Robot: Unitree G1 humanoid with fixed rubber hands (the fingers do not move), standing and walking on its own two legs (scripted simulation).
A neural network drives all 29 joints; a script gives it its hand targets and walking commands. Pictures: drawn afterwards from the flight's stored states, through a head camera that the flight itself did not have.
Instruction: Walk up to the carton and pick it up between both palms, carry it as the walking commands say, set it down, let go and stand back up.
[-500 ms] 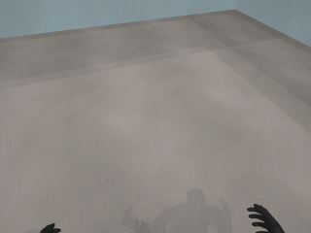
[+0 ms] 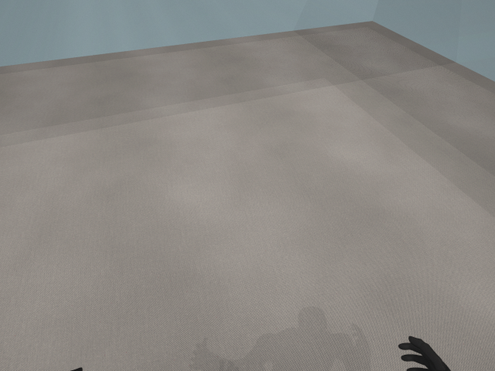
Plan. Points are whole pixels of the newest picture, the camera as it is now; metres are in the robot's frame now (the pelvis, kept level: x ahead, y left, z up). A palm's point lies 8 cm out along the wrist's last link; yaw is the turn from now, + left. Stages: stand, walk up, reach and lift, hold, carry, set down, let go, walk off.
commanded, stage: stand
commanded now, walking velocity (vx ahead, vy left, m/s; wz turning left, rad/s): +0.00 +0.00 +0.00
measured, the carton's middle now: out of the picture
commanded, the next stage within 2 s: walk up in 0.88 s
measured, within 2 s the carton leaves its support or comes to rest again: neither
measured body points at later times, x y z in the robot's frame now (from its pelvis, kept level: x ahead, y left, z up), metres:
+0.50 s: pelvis -0.01 +0.00 +0.01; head +0.00 +0.00 +0.46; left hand +0.09 +0.31 -0.11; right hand +0.14 -0.31 -0.08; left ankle +0.02 +0.12 -0.72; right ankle +0.01 -0.12 -0.72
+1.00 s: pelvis -0.03 +0.01 +0.01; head -0.02 +0.01 +0.46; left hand +0.06 +0.32 -0.11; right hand +0.11 -0.31 -0.08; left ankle +0.02 +0.12 -0.72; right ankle +0.01 -0.12 -0.72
